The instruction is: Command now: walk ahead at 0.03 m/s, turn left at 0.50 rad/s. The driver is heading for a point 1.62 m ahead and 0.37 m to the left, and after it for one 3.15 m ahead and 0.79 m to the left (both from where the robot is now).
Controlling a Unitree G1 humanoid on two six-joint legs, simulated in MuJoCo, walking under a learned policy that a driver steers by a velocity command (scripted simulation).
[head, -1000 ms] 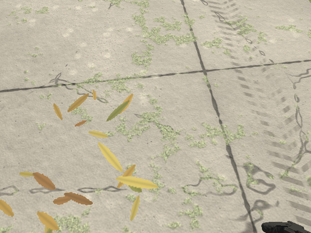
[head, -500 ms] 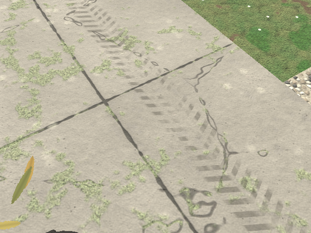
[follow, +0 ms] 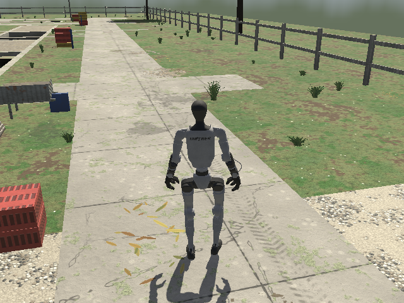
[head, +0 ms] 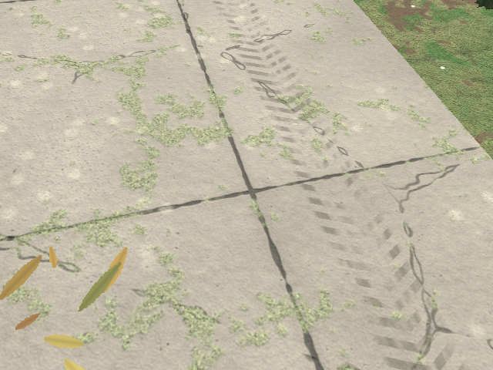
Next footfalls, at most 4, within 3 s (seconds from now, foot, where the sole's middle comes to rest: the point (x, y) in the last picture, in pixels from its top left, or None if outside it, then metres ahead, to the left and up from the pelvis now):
0.50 right None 0.07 -0.10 -0.76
0.86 left None -0.04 0.08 -0.76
1.22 right None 0.23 -0.06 -0.76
1.74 left None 0.47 0.23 -0.76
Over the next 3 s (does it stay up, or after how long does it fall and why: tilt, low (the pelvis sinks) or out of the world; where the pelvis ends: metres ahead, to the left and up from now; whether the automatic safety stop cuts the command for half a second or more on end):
stays up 0.98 0.37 0.01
